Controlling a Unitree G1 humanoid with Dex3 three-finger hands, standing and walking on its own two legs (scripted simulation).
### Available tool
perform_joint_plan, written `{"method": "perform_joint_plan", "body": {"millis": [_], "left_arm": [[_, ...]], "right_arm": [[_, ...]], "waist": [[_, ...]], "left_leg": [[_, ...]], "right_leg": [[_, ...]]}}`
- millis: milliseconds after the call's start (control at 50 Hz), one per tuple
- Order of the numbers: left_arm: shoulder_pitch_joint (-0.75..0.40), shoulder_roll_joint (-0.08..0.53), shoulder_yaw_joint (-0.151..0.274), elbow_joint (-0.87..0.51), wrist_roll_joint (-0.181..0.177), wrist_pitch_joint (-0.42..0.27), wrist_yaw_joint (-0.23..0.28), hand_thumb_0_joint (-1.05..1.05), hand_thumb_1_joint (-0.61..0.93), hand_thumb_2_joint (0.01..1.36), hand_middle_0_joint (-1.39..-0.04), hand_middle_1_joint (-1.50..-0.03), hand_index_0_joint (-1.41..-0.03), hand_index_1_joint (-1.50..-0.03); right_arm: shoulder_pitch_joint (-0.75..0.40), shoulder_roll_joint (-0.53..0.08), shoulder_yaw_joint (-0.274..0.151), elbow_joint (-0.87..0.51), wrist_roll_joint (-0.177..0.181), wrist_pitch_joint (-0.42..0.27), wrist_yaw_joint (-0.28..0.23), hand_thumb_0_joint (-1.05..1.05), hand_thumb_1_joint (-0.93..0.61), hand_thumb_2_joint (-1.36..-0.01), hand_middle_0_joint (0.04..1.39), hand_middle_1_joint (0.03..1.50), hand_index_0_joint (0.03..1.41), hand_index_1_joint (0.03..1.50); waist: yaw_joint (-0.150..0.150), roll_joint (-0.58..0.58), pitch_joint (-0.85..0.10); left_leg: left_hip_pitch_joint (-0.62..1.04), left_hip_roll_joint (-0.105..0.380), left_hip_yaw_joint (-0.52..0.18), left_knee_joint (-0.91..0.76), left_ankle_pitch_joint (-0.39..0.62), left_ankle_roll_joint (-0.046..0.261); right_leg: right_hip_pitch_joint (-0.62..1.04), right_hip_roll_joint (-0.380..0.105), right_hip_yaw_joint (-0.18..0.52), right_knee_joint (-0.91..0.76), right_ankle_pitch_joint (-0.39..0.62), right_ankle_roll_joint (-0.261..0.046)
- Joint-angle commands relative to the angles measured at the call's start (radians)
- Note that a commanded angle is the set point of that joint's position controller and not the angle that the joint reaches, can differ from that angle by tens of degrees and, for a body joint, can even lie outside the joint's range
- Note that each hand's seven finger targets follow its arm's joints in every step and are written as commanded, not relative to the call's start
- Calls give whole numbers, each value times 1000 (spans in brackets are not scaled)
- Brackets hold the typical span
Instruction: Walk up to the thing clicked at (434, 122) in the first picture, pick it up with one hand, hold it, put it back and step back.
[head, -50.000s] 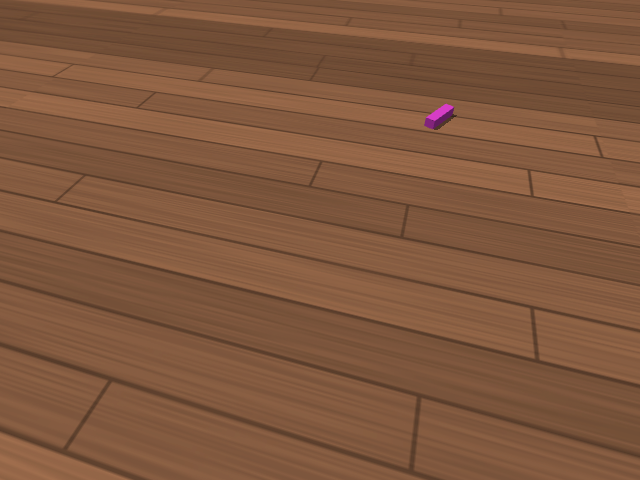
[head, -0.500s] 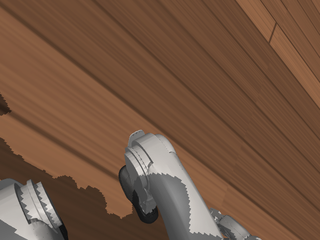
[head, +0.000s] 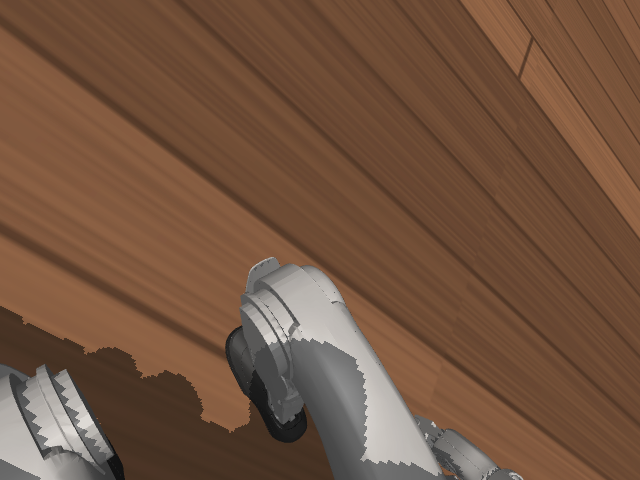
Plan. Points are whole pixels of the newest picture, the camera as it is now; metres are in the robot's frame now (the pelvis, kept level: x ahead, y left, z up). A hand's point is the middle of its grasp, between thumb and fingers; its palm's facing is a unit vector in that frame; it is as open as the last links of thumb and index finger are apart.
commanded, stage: open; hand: left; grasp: from above
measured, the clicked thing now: out of the picture +0.48 +0.34 -0.28
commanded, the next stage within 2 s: withdraw in 0.94 s
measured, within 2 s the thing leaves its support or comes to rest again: neither
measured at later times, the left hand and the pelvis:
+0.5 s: hand out of the picture +0.47 +0.33 -0.25, palm faces -0.44 -0.15 -0.89, open 13.6 cm; pelvis +0.00 +0.00 +0.00, yaw +0 degrees
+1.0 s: hand out of the picture +0.47 +0.33 -0.25, palm faces -0.42 -0.16 -0.89, open 14.0 cm; pelvis +0.00 +0.00 +0.01, yaw -1 degrees
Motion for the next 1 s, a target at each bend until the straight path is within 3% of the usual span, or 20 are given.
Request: {"method": "perform_joint_plan", "body": {"millis": [0,20,40,60,80,180,200,220,300,400,500,560,580,600,660,700,780,800,820,980], "left_arm": [[-284,181,-31,-138,-23,-3,40,0,-5,595,-444,-690,-467,-665],[-286,175,-36,-134,-31,-2,37,0,-85,620,-399,-723,-425,-696],[-267,209,-11,-133,-33,0,41,0,-152,659,-365,-757,-389,-732],[-266,200,-22,-128,-31,2,38,0,-197,701,-342,-764,-358,-748],[-259,238,6,-110,-25,1,44,0,-222,720,-319,-792,-336,-774],[-252,221,4,-99,-28,7,38,0,-352,836,-235,-863,-238,-860],[-259,202,-20,-109,-30,4,35,0,-369,846,-223,-868,-224,-866],[-255,229,2,-95,-31,3,37,0,-388,860,-204,-892,-207,-889],[-267,211,-20,-117,-37,-4,22,0,-465,927,-128,-969,-132,-965],[-247,225,-15,-116,-38,-13,19,0,-541,992,-71,-1014,-69,-1016],[-255,246,-7,-135,-35,-19,29,0,-541,998,-67,-1026,-65,-1026],[-267,215,-31,-138,-33,-17,30,0,-535,994,-63,-1022,-62,-1021],[-252,244,-4,-126,-29,-13,36,0,-534,993,-62,-1017,-61,-1016],[-266,223,-31,-144,-27,-11,33,0,-542,991,-61,-1015,-59,-1016],[-246,250,0,-128,-24,0,36,0,-535,991,-62,-1017,-61,-1017],[-255,225,-19,-128,-30,5,33,0,-536,993,-61,-1019,-60,-1020],[-255,234,-8,-131,-39,9,28,0,-517,972,-60,-1032,-66,-1025],[-256,210,-31,-150,-34,12,19,0,-522,982,-62,-1031,-65,-1026],[-242,243,-2,-136,-37,15,23,0,-527,988,-61,-1022,-61,-1021],[-255,217,-14,-162,-31,5,12,0,-503,982,-63,-1041,-69,-1033]], "right_arm": [[186,-324,-85,3,5,1,-16,0,-893,-899,201,301,201,301],[187,-323,-85,12,9,-2,-16,0,-892,-898,201,301,201,301],[192,-336,-88,12,6,-1,-19,0,-892,-898,201,301,201,301],[191,-335,-87,8,11,-3,-18,0,-892,-898,201,301,201,301],[201,-340,-86,22,9,1,-20,0,-893,-898,201,301,201,301],[198,-334,-79,12,6,4,-19,0,-894,-899,201,301,201,301],[181,-336,-79,2,9,5,-20,0,-893,-899,201,301,201,301],[192,-336,-76,14,8,6,-23,0,-894,-900,201,301,201,301],[186,-336,-78,3,12,4,-22,0,-893,-899,201,301,201,301],[203,-328,-63,7,9,7,-22,0,-892,-899,201,301,201,301],[203,-334,-68,8,6,9,-27,0,-891,-899,201,301,201,301],[190,-335,-70,-4,9,7,-28,0,-889,-898,201,301,201,301],[199,-328,-60,14,5,11,-29,0,-887,-897,201,301,201,301],[192,-337,-69,-7,8,6,-27,0,-891,-899,201,301,201,301],[209,-337,-66,12,6,8,-25,0,-890,-898,201,301,201,301],[198,-336,-74,-3,8,8,-24,0,-889,-898,201,301,201,301],[194,-338,-79,3,12,7,-27,0,-890,-898,201,301,201,301],[197,-336,-77,-3,9,6,-24,0,-889,-897,201,301,201,301],[203,-330,-69,9,11,10,-25,0,-889,-898,201,301,201,301],[201,-337,-78,4,9,22,-24,0,-887,-897,201,301,201,301]], "waist": [[-56,584,-659],[-58,595,-652],[-57,597,-661],[-55,585,-660],[-55,590,-656],[-63,579,-613],[-61,585,-617],[-62,575,-618],[-66,580,-616],[-72,569,-609],[-61,573,-639],[-67,583,-627],[-65,589,-636],[-65,601,-625],[-68,591,-619],[-65,578,-615],[-59,591,-622],[-68,604,-621],[-63,583,-632],[-67,633,-631]], "left_leg": [[505,46,118,-243,206,26],[521,47,113,-249,203,23],[537,49,109,-251,226,22],[532,49,107,-243,232,22],[520,49,104,-251,220,22],[498,49,105,-257,205,23],[500,49,106,-258,199,23],[504,51,99,-260,199,21],[499,51,99,-254,197,23],[493,50,103,-253,196,24],[499,51,109,-255,198,25],[512,52,102,-251,209,23],[527,56,96,-257,228,19],[521,51,105,-255,221,20],[506,53,106,-252,224,22],[499,51,109,-254,206,24],[514,53,100,-263,198,20],[522,54,105,-258,220,20],[519,55,99,-256,226,21],[552,56,91,-270,246,12]], "right_leg": [[395,28,-118,-209,284,-91],[374,26,-124,-204,276,-94],[390,27,-128,-207,296,-91],[380,27,-127,-199,298,-91],[376,24,-131,-199,285,-92],[372,25,-128,-207,275,-92],[367,27,-128,-209,270,-93],[362,23,-132,-207,271,-92],[357,23,-128,-207,268,-91],[388,22,-125,-216,272,-88],[411,26,-123,-225,276,-88],[383,28,-129,-215,282,-89],[390,23,-132,-213,299,-89],[391,26,-124,-211,292,-92],[395,22,-124,-218,298,-88],[391,26,-121,-221,283,-90],[372,23,-128,-218,272,-92],[388,24,-123,-218,292,-90],[395,24,-127,-219,296,-88],[367,20,-135,-205,301,-94]]}}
